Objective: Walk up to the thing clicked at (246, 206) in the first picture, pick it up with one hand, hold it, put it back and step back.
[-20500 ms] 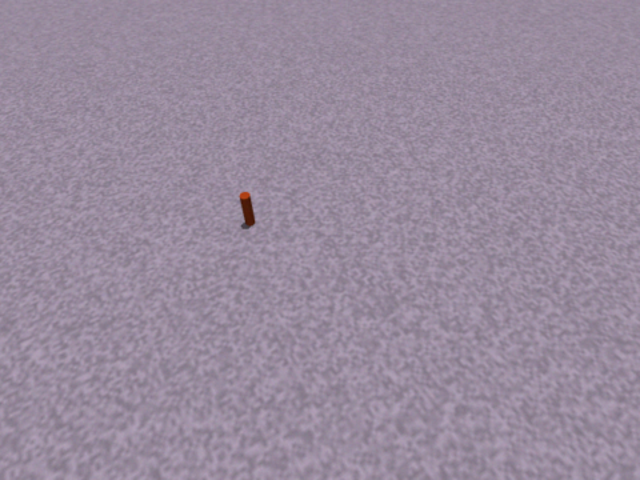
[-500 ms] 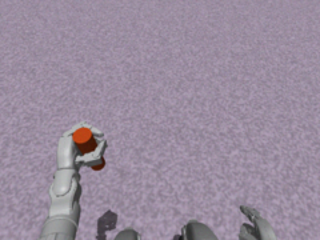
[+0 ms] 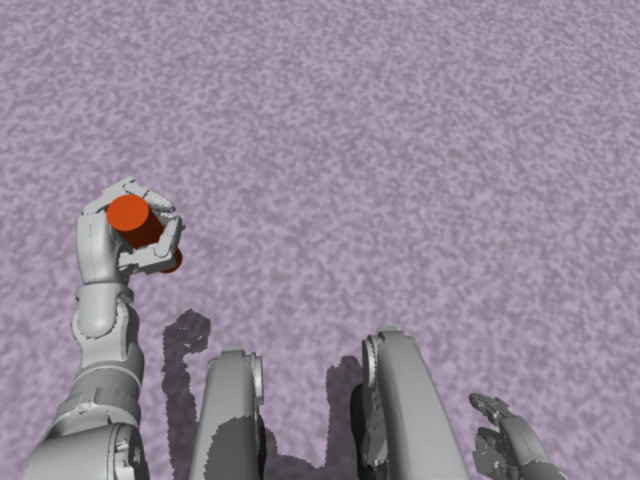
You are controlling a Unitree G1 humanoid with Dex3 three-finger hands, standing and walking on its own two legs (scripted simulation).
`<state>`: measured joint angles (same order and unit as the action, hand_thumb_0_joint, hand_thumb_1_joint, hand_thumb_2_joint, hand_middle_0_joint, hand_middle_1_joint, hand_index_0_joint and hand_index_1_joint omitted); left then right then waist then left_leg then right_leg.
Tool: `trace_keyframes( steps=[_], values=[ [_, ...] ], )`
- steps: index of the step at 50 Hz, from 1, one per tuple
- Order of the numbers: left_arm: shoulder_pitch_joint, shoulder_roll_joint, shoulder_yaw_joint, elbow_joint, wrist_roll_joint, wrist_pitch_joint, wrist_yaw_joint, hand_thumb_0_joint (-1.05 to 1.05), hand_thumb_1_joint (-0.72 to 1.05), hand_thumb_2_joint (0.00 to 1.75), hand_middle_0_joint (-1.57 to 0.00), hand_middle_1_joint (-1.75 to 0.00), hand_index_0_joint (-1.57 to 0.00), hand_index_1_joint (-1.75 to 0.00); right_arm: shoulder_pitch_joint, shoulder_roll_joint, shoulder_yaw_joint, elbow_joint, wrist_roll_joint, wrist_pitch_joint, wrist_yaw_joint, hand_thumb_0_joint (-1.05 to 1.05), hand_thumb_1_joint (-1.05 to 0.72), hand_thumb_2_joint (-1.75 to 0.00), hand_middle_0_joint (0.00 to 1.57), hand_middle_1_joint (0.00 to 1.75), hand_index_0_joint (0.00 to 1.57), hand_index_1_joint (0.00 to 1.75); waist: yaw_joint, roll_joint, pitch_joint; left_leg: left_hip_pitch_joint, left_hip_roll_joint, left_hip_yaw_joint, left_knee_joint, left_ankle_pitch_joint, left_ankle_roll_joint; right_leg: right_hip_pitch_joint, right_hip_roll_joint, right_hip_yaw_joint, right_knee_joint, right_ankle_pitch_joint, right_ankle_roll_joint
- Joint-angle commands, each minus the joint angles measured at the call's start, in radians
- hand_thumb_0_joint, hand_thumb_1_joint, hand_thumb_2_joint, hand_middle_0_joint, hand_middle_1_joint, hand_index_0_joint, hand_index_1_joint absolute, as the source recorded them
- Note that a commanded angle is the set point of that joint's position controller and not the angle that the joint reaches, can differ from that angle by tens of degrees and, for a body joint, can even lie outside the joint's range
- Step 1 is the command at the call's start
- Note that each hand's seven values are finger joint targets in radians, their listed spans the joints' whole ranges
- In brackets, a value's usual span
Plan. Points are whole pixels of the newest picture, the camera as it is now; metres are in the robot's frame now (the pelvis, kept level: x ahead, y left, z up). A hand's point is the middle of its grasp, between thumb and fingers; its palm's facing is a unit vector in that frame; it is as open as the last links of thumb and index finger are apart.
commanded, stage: crouch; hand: left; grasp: from the side
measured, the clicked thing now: (150, 239) +0.42 +0.20 -0.05
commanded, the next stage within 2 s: lower in 1.08 s
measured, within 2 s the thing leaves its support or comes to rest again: neither
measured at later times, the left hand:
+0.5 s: hand (185, 259) +0.44 +0.19 -0.21, palm faces +0.10 -0.99 -0.03, open 5.3 cm
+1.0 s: hand (195, 268) +0.45 +0.19 -0.29, palm faces +0.08 -1.00 -0.04, open 5.3 cm
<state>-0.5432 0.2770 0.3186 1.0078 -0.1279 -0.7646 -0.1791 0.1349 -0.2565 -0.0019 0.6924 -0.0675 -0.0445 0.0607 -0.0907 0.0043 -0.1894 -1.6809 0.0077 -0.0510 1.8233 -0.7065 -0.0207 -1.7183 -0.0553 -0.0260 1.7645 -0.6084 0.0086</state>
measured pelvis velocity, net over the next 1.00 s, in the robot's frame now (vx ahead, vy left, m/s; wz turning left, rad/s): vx -0.04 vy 0.01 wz -0.10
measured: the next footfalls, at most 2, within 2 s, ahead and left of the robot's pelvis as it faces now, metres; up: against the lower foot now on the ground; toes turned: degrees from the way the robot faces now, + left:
none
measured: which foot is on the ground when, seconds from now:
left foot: down 0.00-1.00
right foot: down 0.00-1.00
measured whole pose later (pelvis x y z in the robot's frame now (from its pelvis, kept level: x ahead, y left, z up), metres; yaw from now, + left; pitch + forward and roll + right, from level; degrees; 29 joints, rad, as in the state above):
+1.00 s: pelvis -0.04 +0.01 -0.20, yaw -6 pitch +26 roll -10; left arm -0.77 0.56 0.46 1.24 0.00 -0.84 -0.08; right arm 0.05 -0.34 0.19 0.69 -0.20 0.02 0.15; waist -0.24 -0.07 0.09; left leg -2.25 -0.03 -0.17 2.49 -0.71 -0.01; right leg -2.22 -0.05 -0.09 2.31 -0.55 0.04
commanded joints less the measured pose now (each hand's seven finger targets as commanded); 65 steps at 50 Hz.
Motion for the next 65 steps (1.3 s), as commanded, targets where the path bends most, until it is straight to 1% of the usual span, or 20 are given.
trace_keyframes(
  steps=[1, 7, 9, 14, 20, 21, 23, 25, 29, 34, 36, 41, 45, 47, 48, 53, 57, 60, 63, 65],
  values=[
    [-0.342, 0.194, 0.059, -0.156, -0.004, -0.102, -0.004, 0.0, 0.61, 1.32, -1.34, -1.42, -1.34, -1.42, 0.115, -0.196, -0.055, -0.062, -0.014, -0.024, 0.001, 0.0, -0.89, -0.9, 0.2, 0.3, 0.2, 0.3, -0.022, 0.058, -0.625, 0.225, -0.037, 0.013, -0.127, 0.28, 0.03, 0.312, 0.039, -0.006, -0.084, 0.223, -0.045],
    [-0.487, 0.256, 0.098, -0.074, 0.026, -0.132, 0.0, 0.0, 0.6, 1.33, -1.33, -1.42, -1.33, -1.42, 0.12, -0.201, -0.036, -0.031, -0.037, -0.017, 0.014, 0.0, -0.89, -0.91, 0.2, 0.3, 0.2, 0.3, -0.053, 0.093, -0.612, 0.076, -0.041, 0.034, 0.013, 0.199, 0.033, 0.191, 0.031, -0.005, 0.04, 0.169, -0.04],
    [-0.505, 0.307, 0.136, -0.061, 0.039, -0.137, 0.009, 0.0, 0.59, 1.33, -1.33, -1.41, -1.32, -1.42, 0.12, -0.21, -0.034, -0.029, -0.043, -0.014, 0.019, 0.0, -0.89, -0.91, 0.2, 0.3, 0.2, 0.3, -0.052, 0.087, -0.624, 0.029, -0.042, 0.041, 0.045, 0.162, 0.034, 0.176, 0.031, -0.003, 0.063, 0.139, -0.035],
    [-0.603, 0.331, 0.136, -0.047, 0.058, -0.134, 0.022, 0.0, 0.58, 1.32, -1.33, -1.4, -1.32, -1.41, 0.119, -0.231, -0.024, -0.022, -0.054, -0.005, 0.028, 0.0, -0.9, -0.91, 0.2, 0.3, 0.2, 0.3, -0.077, 0.151, -0.638, 0.002, -0.041, 0.043, 0.108, 0.124, 0.03, 0.081, 0.03, -0.037, 0.155, 0.114, -0.036],
    [-0.606, 0.383, 0.161, 0.034, 0.081, -0.12, 0.033, 0.0, 0.58, 1.29, -1.32, -1.37, -1.31, -1.38, 0.109, -0.26, 0.0, -0.02, -0.067, 0.011, 0.034, 0.0, -0.9, -0.91, 0.2, 0.3, 0.2, 0.3, -0.101, 0.145, -0.553, -0.112, -0.041, 0.031, 0.171, 0.053, 0.034, 0.003, 0.032, -0.068, 0.223, 0.057, -0.03],
    [-0.632, 0.373, 0.142, 0.016, 0.082, -0.12, 0.032, 0.0, 0.61, 1.3, -1.32, -1.38, -1.32, -1.39, 0.106, -0.266, 0.004, -0.023, -0.069, 0.012, 0.037, 0.0, -0.89, -0.9, 0.2, 0.3, 0.2, 0.3, -0.111, 0.158, -0.549, -0.11, -0.041, 0.029, 0.183, 0.049, 0.034, -0.01, 0.031, -0.073, 0.233, 0.058, -0.03],
    [-0.63, 0.41, 0.168, 0.026, 0.084, -0.119, 0.038, 0.0, 0.59, 1.3, -1.33, -1.39, -1.33, -1.4, 0.097, -0.275, 0.011, -0.025, -0.074, 0.015, 0.038, 0.0, -0.89, -0.9, 0.2, 0.3, 0.2, 0.3, -0.112, 0.155, -0.533, -0.149, -0.042, 0.026, 0.207, 0.021, 0.036, -0.029, 0.034, -0.076, 0.248, 0.038, -0.028],
    [-0.599, 0.39, 0.163, 0.053, 0.085, -0.116, 0.039, 0.0, 0.6, 1.31, -1.33, -1.4, -1.33, -1.4, 0.105, -0.281, 0.022, -0.021, -0.08, 0.022, 0.04, 0.0, -0.89, -0.9, 0.2, 0.3, 0.2, 0.3, -0.119, 0.159, -0.518, -0.155, -0.041, 0.021, 0.223, 0.035, 0.033, -0.037, 0.035, -0.087, 0.266, 0.052, -0.027],
    [-0.598, 0.441, 0.184, 0.022, 0.091, -0.123, 0.047, 0.0, 0.63, 1.31, -1.33, -1.4, -1.33, -1.4, 0.105, -0.298, 0.039, -0.017, -0.09, 0.03, 0.043, 0.0, -0.9, -0.9, 0.2, 0.3, 0.2, 0.3, -0.119, 0.189, -0.534, -0.155, -0.038, 0.008, 0.257, 0.091, 0.029, -0.046, 0.037, -0.095, 0.31, 0.105, -0.03],
    [-0.591, 0.432, 0.168, 0.031, 0.107, -0.13, 0.062, 0.0, 0.66, 1.32, -1.31, -1.39, -1.31, -1.39, 0.109, -0.323, 0.057, -0.015, -0.106, 0.043, 0.054, 0.0, -0.9, -0.91, 0.2, 0.3, 0.2, 0.3, -0.158, 0.232, -0.472, -0.147, -0.031, -0.025, 0.272, 0.102, 0.021, -0.099, 0.037, -0.12, 0.342, 0.125, -0.034],
    [-0.595, 0.473, 0.177, 0.013, 0.115, -0.137, 0.069, 0.0, 0.67, 1.3, -1.31, -1.38, -1.31, -1.38, 0.101, -0.326, 0.069, -0.017, -0.112, 0.048, 0.057, 0.0, -0.9, -0.9, 0.2, 0.3, 0.2, 0.3, -0.156, 0.235, -0.484, -0.164, -0.03, -0.025, 0.296, 0.112, 0.024, -0.081, 0.04, -0.118, 0.352, 0.134, -0.033],
    [-0.574, 0.452, 0.163, 0.028, 0.107, -0.149, 0.087, 0.0, 0.68, 1.31, -1.31, -1.38, -1.31, -1.38, 0.089, -0.341, 0.09, -0.021, -0.124, 0.054, 0.066, 0.0, -0.9, -0.9, 0.2, 0.3, 0.2, 0.3, -0.175, 0.247, -0.428, -0.182, -0.027, -0.043, 0.308, 0.087, 0.021, -0.108, 0.043, -0.137, 0.369, 0.119, -0.032],
    [-0.572, 0.467, 0.146, 0.013, 0.114, -0.162, 0.086, 0.0, 0.66, 1.3, -1.32, -1.38, -1.32, -1.38, 0.085, -0.356, 0.104, -0.017, -0.136, 0.059, 0.07, 0.0, -0.9, -0.91, 0.2, 0.3, 0.2, 0.3, -0.193, 0.265, -0.437, -0.16, -0.023, -0.052, 0.332, 0.138, 0.017, -0.092, 0.047, -0.142, 0.384, 0.164, -0.031],
    [-0.545, 0.475, 0.167, 0.042, 0.111, -0.164, 0.095, 0.0, 0.66, 1.32, -1.32, -1.39, -1.32, -1.39, 0.078, -0.364, 0.113, -0.021, -0.138, 0.063, 0.073, 0.0, -0.9, -0.91, 0.2, 0.3, 0.2, 0.3, -0.189, 0.259, -0.411, -0.154, -0.02, -0.066, 0.329, 0.137, 0.014, -0.109, 0.044, -0.149, 0.388, 0.164, -0.031],
    [-0.539, 0.462, 0.149, 0.039, 0.109, -0.165, 0.097, 0.0, 0.64, 1.31, -1.32, -1.39, -1.32, -1.39, 0.074, -0.36, 0.118, -0.022, -0.143, 0.065, 0.075, 0.0, -0.9, -0.91, 0.2, 0.3, 0.2, 0.3, -0.192, 0.258, -0.417, -0.165, -0.021, -0.059, 0.343, 0.14, 0.016, -0.086, 0.049, -0.146, 0.384, 0.168, -0.03],
    [-0.531, 0.495, 0.172, 0.048, 0.107, -0.181, 0.119, 0.0, 0.65, 1.32, -1.33, -1.4, -1.33, -1.4, 0.064, -0.371, 0.137, -0.031, -0.152, 0.071, 0.079, 0.0, -0.91, -0.91, 0.2, 0.3, 0.2, 0.3, -0.202, 0.257, -0.407, -0.187, -0.02, -0.068, 0.358, 0.131, 0.018, -0.062, 0.051, -0.154, 0.392, 0.166, -0.026],
    [-0.539, 0.487, 0.147, 0.04, 0.11, -0.196, 0.127, 0.0, 0.64, 1.32, -1.34, -1.4, -1.34, -1.41, 0.04, -0.382, 0.15, -0.036, -0.16, 0.073, 0.081, 0.0, -0.9, -0.91, 0.2, 0.3, 0.2, 0.3, -0.219, 0.284, -0.375, -0.157, -0.013, -0.091, 0.35, 0.124, 0.011, -0.108, 0.052, -0.168, 0.405, 0.163, -0.031],
    [-0.528, 0.522, 0.168, 0.034, 0.11, -0.203, 0.135, 0.0, 0.57, 1.31, -1.37, -1.44, -1.37, -1.44, 0.039, -0.383, 0.159, -0.032, -0.168, 0.076, 0.081, 0.0, -0.91, -0.91, 0.2, 0.3, 0.2, 0.3, -0.213, 0.275, -0.391, -0.18, -0.016, -0.077, 0.379, 0.147, 0.017, -0.056, 0.057, -0.161, 0.4, 0.186, -0.027],
    [-0.471, 0.496, 0.164, 0.14, 0.104, -0.206, 0.151, 0.0, 0.56, 1.31, -1.35, -1.44, -1.35, -1.44, 0.023, -0.388, 0.18, -0.039, -0.171, 0.077, 0.085, 0.0, -0.91, -0.91, 0.2, 0.3, 0.2, 0.3, -0.229, 0.232, -0.323, -0.217, -0.014, -0.088, 0.391, 0.144, 0.019, -0.068, 0.06, -0.171, 0.404, 0.182, -0.025],
    [-0.51, 0.482, 0.137, 0.149, 0.103, -0.226, 0.158, 0.0, 0.58, 1.31, -1.36, -1.44, -1.36, -1.44, 0.014, -0.395, 0.197, -0.047, -0.18, 0.08, 0.088, 0.0, -0.91, -0.91, 0.2, 0.3, 0.2, 0.3, -0.263, 0.223, -0.305, -0.218, -0.013, -0.102, 0.394, 0.135, 0.018, -0.072, 0.062, -0.184, 0.404, 0.179, -0.022]
  ],
)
